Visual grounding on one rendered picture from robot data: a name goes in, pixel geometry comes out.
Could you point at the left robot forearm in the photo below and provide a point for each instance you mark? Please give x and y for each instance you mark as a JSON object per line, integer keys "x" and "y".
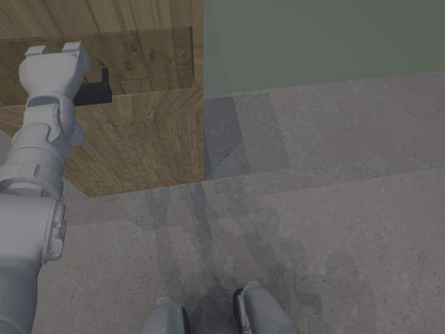
{"x": 36, "y": 161}

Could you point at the left robot thigh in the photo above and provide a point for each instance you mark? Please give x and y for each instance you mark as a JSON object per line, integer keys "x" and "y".
{"x": 164, "y": 319}

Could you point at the left robot upper arm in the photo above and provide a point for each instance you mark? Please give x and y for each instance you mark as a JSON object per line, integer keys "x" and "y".
{"x": 32, "y": 232}

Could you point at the drawer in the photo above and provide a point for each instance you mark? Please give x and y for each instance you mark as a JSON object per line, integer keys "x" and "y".
{"x": 138, "y": 61}

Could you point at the cabinet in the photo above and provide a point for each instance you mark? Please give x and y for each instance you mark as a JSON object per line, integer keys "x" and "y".
{"x": 138, "y": 141}

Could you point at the robot left hand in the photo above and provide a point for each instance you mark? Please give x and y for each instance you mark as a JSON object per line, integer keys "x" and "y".
{"x": 57, "y": 72}

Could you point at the handle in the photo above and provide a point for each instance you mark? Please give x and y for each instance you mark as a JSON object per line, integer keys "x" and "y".
{"x": 94, "y": 93}

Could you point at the left robot shin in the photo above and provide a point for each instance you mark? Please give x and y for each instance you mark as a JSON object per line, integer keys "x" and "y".
{"x": 163, "y": 300}

